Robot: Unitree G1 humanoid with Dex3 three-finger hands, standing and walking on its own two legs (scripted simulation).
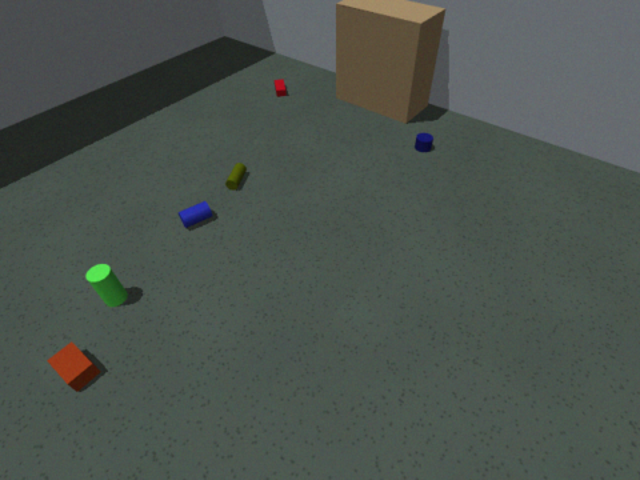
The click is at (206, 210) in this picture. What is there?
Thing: lying can
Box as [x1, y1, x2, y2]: [178, 201, 212, 227]
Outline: 205,201 178,212 185,227 212,215
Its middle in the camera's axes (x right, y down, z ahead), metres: -0.58 -0.12 +1.77
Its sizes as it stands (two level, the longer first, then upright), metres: 0.127 0.077 0.077
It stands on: the floor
